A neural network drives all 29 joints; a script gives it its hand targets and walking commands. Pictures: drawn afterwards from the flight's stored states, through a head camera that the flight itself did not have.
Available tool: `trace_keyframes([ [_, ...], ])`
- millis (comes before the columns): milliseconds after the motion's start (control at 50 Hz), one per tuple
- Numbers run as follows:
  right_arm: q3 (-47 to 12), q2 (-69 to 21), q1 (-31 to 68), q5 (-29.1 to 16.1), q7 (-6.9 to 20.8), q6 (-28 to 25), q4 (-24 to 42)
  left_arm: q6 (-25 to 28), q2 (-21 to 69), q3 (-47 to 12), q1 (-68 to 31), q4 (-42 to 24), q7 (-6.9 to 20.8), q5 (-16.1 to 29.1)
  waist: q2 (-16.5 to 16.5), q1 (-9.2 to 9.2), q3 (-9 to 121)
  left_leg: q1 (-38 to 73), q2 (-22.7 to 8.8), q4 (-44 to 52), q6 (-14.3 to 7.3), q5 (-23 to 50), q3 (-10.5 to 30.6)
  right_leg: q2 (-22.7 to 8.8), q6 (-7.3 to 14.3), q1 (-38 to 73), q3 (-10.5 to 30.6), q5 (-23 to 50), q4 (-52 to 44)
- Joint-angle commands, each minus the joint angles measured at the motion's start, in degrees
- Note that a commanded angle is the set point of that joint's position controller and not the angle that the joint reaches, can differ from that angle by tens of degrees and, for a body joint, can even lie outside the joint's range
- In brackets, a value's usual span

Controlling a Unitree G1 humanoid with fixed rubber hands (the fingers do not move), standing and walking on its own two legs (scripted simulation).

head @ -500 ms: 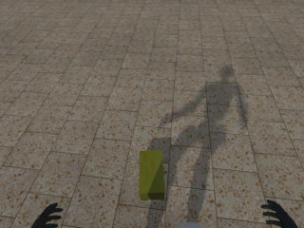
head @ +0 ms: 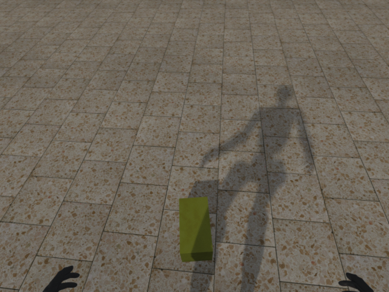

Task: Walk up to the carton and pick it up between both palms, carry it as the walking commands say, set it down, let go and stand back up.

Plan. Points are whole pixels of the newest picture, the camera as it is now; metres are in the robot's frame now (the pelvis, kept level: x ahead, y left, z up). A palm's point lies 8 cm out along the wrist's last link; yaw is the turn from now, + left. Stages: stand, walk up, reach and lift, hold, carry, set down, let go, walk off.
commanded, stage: walk up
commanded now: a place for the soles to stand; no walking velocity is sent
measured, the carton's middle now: (195, 228) +0.49 +0.03 -0.69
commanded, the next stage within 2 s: reach and lift in 1.44 s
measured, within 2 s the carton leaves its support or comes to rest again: neither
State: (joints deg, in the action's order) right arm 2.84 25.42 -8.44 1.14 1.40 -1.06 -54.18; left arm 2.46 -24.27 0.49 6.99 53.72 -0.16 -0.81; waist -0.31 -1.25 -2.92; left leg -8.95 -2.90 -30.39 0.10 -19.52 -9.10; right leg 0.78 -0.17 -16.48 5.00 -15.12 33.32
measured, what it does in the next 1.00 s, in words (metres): stands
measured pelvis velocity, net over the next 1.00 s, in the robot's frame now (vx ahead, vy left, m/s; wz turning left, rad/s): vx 0.02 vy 0.02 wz -0.05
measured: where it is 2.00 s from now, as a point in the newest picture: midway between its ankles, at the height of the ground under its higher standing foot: outside the picture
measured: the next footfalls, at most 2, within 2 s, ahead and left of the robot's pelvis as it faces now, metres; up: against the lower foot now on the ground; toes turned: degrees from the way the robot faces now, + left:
none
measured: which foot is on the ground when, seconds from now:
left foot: down 0.00-1.00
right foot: down 0.00-1.00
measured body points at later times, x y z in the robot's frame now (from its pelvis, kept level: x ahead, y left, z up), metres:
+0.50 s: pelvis +0.01 +0.01 -0.02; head +0.04 +0.01 +0.43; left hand +0.14 +0.34 -0.11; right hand +0.11 -0.32 -0.12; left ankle -0.03 +0.12 -0.73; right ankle +0.05 -0.10 -0.73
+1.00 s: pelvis +0.02 +0.02 +0.01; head +0.02 +0.02 +0.46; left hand +0.17 +0.33 -0.10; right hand +0.12 -0.31 -0.10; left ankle -0.01 +0.14 -0.73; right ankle +0.05 -0.11 -0.73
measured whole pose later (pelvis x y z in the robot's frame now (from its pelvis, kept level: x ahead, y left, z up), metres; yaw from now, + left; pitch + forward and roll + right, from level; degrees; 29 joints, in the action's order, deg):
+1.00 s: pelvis +0.02 +0.02 +0.01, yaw -3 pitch -2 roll +0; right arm 0.8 23.8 -5.8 0.2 0.2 -1.6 -56.2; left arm 1.8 -22.1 0.6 2.3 59.1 0.5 -0.2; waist -0.2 -0.2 -2.8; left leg -5.4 -1.1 -24.5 0.3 -16.7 -2.6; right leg -0.4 -0.5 -12.9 1.1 -10.0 25.3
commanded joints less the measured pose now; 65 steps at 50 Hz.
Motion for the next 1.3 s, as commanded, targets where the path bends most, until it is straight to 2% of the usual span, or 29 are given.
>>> trace_keyframes([
  [0,2.5,11.2,2.3,-0.1,-0.4,-0.5,3.3,0.6,-8.9,1.7,-1.8,-2.6,-0.4,0.2,-2.6,0.16,1.7,2.0,-10.3,9.6,-6.8,4.4,10.4,-1.0,2.4,-2.8,-1.4,10.8,0.6],
  [60,2.6,10.7,2.6,-0.3,-0.5,0.2,4.2,0.7,-9.7,2.1,-0.1,-2.2,-0.7,0.1,-2.6,0.16,2.6,1.7,-8.4,5.1,-5.6,10.1,6.8,-1.9,3.4,-0.3,-0.5,17.0,0.8],
  [120,2.9,9.9,2.3,-0.6,-0.6,0.7,5.2,0.8,-10.9,2.6,1.2,-2.6,-1.2,0.0,-1.4,-0.09,4.0,0.4,-6.4,0.1,-4.6,10.1,5.1,-3.1,5.3,1.2,2.6,22.1,2.5],
  [180,3.3,9.4,3.1,-0.7,-0.6,1.2,6.3,0.8,-12.4,3.1,3.2,-3.4,-1.7,-0.1,1.2,0.22,4.3,-2.4,-4.7,-5.1,-4.1,6.7,5.4,-5.1,8.0,1.1,8.3,20.9,2.1],
  [240,3.3,8.4,3.3,-0.8,-0.4,1.4,7.2,1.0,-14.2,3.5,4.4,-4.6,-2.1,-0.5,4.8,0.08,5.1,-3.1,-1.7,-9.4,-3.3,1.0,7.4,-8.6,11.3,-1.2,17.3,15.9,-1.5],
  [260,3.3,8.5,3.2,-0.7,-0.4,1.3,7.3,1.1,-14.4,3.4,3.9,-5.1,-2.2,-0.6,5.3,-0.20,4.9,-2.8,-1.4,-9.0,-3.5,-0.4,8.3,-8.7,11.5,-2.6,17.9,14.5,-1.7],
  [300,3.7,9.8,1.4,-0.5,-0.4,0.8,6.9,1.1,-13.3,3.0,1.8,-6.1,-2.2,-0.7,3.5,-1.62,4.6,0.5,-3.6,-5.0,-4.7,0.0,10.4,-6.3,9.3,-6.8,13.5,13.4,1.5],
  [320,4.1,11.1,-0.4,-0.3,-0.5,0.4,6.3,1.0,-11.9,2.7,0.0,-6.8,-2.1,-0.5,0.3,-2.77,4.2,3.4,-7.2,-0.6,-6.5,1.8,12.5,-3.0,6.6,-10.2,6.5,13.5,7.0],
  [340,4.6,13.2,-2.1,0.0,-0.6,0.2,5.9,1.0,-10.2,2.4,-1.1,-7.0,-2.1,-0.4,-4.6,-3.57,3.4,5.7,-13.6,4.4,-9.6,6.7,16.0,1.0,3.5,-13.8,-2.2,10.1,13.9],
  [360,4.5,13.2,-2.1,0.0,-0.7,0.1,5.9,0.7,-9.2,2.2,-0.8,-6.9,-2.3,-0.4,-6.9,-3.16,1.2,4.9,-18.8,6.4,-12.9,17.1,18.9,1.2,1.9,-16.1,-5.1,-4.5,16.4],
  [380,4.3,12.6,-1.5,0.0,-0.7,0.1,5.8,0.7,-9.0,2.2,-0.5,-6.9,-2.1,-0.3,-7.2,-2.42,-0.6,3.3,-20.7,6.5,-15.0,24.1,18.7,0.0,1.4,-15.2,-5.3,-15.5,16.9],
  [400,4.1,12.6,-0.5,-0.1,-0.8,0.0,6.0,0.9,-8.7,2.1,0.4,-6.6,-1.6,0.0,-6.5,-1.22,-1.5,2.4,-18.9,4.6,-13.8,27.4,15.2,-1.5,1.6,-12.0,-5.4,-15.7,12.2],
  [420,3.7,12.2,1.5,-0.1,-0.8,0.0,6.3,1.3,-8.1,2.3,2.2,-5.5,-1.1,0.0,-7.1,0.37,-1.2,-0.2,-15.1,2.0,-10.4,27.6,10.2,-1.4,2.4,-6.1,-6.0,-8.8,3.9],
  [440,2.9,11.0,3.1,-0.2,-0.8,0.1,6.8,1.7,-8.5,2.9,4.0,-4.0,-0.8,-0.2,-6.4,1.50,0.0,-3.8,-11.2,-1.7,-7.0,25.0,6.1,-0.8,2.8,1.5,-5.6,5.8,-1.9],
  [460,2.2,9.0,3.3,-0.8,-0.8,0.0,7.9,2.0,-11.0,4.2,5.7,-3.4,-0.9,-0.5,-2.1,2.53,2.9,-8.5,-8.3,-7.8,-4.3,25.5,3.9,-2.4,4.3,9.2,0.2,17.7,-1.9],
  [480,2.0,7.1,1.0,-1.5,-0.8,0.3,8.9,2.3,-15.5,5.3,6.8,-4.0,-1.1,-0.1,4.1,2.71,7.1,-11.2,-3.1,-14.2,-1.8,13.7,3.8,-11.8,10.3,10.5,15.2,22.7,-2.1],
  [500,2.2,6.6,1.1,-1.9,-0.9,1.0,8.9,2.3,-16.8,5.4,7.8,-4.2,-1.1,0.3,7.0,2.89,9.2,-9.0,-0.4,-18.1,-1.9,-5.1,7.1,-17.3,15.9,8.0,22.3,23.2,-5.2],
  [520,2.4,6.5,1.4,-1.7,-1.1,1.5,8.7,2.2,-15.9,4.8,5.6,-4.3,-1.3,0.0,8.3,1.83,7.2,-10.1,0.6,-17.8,-2.4,-18.3,9.1,-18.6,17.3,5.7,22.2,21.0,-7.0],
  [540,2.4,7.0,-0.2,-1.3,-1.3,1.2,7.7,1.9,-15.1,4.4,3.0,-5.2,-1.5,-0.3,8.5,1.03,5.2,-9.9,0.3,-15.3,-2.5,-16.7,10.0,-17.5,16.6,4.4,19.5,19.5,-6.7],
  [560,2.5,7.1,-2.8,-0.9,-1.6,0.6,6.2,1.5,-13.7,3.8,0.1,-5.7,-1.5,-0.3,8.6,-0.68,4.5,-7.1,0.0,-8.1,-2.9,-9.4,9.9,-15.1,13.6,2.1,15.7,18.3,-5.9],
  [580,2.5,7.6,-5.7,-0.5,-1.7,0.0,4.3,0.9,-11.7,3.1,-3.4,-5.9,-1.1,-0.1,6.7,-2.59,4.1,-1.0,-0.6,-0.2,-3.2,-0.6,10.2,-11.7,9.4,-2.7,10.4,16.5,-4.1],
  [600,2.7,10.0,-4.9,0.2,-1.7,-0.8,4.0,0.3,-8.6,2.5,-4.3,-6.4,-0.7,0.2,1.7,-1.68,3.3,-0.7,-5.1,6.2,-4.0,1.1,15.9,-7.2,5.2,-5.4,5.2,11.3,0.5],
  [620,2.5,12.5,-0.4,-0.2,-1.4,-1.4,4.9,-0.3,-7.9,2.5,-2.3,-5.3,-0.5,0.5,-3.2,1.04,1.7,-5.9,-10.6,8.8,-6.5,3.7,22.3,-2.0,2.3,-3.3,-0.2,4.2,3.6],
  [640,2.1,11.8,1.3,-0.6,-1.0,-1.5,4.9,-0.5,-8.4,2.7,-1.6,-3.7,-0.3,0.4,-3.2,1.89,0.9,-8.3,-12.0,8.4,-8.0,8.1,21.0,-1.5,1.5,0.2,-2.3,0.0,2.8],
  [680,1.3,10.4,3.3,-0.9,-1.1,-1.4,4.7,-0.1,-8.8,2.9,-1.7,-2.0,0.2,0.4,-3.4,2.53,0.8,-9.7,-8.7,7.8,-5.8,7.5,16.2,-2.5,2.0,4.6,-0.9,4.8,-2.0],
  [700,0.9,9.7,3.1,-1.0,-1.2,-1.5,4.5,0.1,-9.4,3.0,-2.3,-1.6,0.3,0.3,-3.3,2.22,1.6,-9.0,-6.6,7.2,-4.3,7.0,14.3,-4.2,2.5,6.3,0.9,9.6,-3.3],
  [740,0.4,8.8,2.2,-1.1,-1.4,-1.5,3.7,0.3,-9.4,2.8,-3.3,-0.8,0.3,0.5,-2.7,1.56,3.5,-5.4,-4.8,7.1,-3.1,7.8,12.7,-6.0,3.2,6.9,2.2,14.4,-4.4],
  [940,-0.1,8.3,4.4,-0.9,-1.4,-1.1,0.3,-0.2,-7.9,1.9,-6.6,3.3,0.4,0.7,0.1,1.39,3.5,-0.4,-4.5,12.2,-2.6,8.7,11.8,-6.5,1.9,8.3,1.3,14.4,-11.0],
  [1280,-0.1,8.0,4.1,-0.5,-1.3,-0.4,-2.1,-0.2,-8.2,2.3,-7.7,5.7,0.4,0.4,0.8,1.29,4.1,2.1,-3.7,13.4,-1.9,14.0,13.1,-7.9,1.2,10.7,-1.8,12.6,-14.8],
])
